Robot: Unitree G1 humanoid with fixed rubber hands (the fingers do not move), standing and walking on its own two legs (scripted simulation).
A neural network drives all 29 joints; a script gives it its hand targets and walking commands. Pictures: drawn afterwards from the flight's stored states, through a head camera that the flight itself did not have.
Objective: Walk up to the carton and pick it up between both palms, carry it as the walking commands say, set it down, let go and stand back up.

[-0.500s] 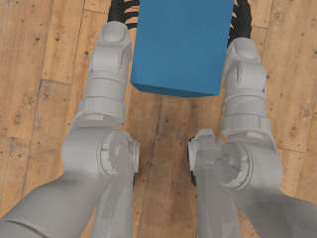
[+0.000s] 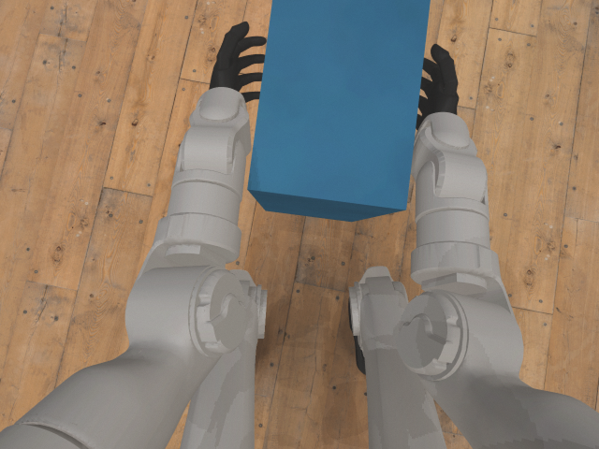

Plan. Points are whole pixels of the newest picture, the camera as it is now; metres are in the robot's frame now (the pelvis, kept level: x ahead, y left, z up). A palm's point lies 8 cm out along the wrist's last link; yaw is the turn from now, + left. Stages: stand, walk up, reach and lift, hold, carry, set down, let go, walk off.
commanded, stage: reach and lift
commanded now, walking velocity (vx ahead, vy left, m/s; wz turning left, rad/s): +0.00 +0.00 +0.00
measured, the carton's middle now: (328, 107) +0.53 -0.03 -0.13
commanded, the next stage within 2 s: none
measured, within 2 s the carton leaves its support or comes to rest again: neither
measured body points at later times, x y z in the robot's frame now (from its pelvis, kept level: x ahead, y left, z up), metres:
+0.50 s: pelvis +0.01 +0.00 +0.06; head +0.24 +0.00 +0.44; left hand +0.51 +0.09 +0.01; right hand +0.48 -0.15 +0.00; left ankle +0.10 +0.14 -0.50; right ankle +0.11 -0.15 -0.50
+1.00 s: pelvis +0.03 +0.00 +0.12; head +0.21 +0.00 +0.53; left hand +0.48 +0.09 +0.08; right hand +0.45 -0.15 +0.08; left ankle +0.10 +0.14 -0.50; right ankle +0.11 -0.15 -0.50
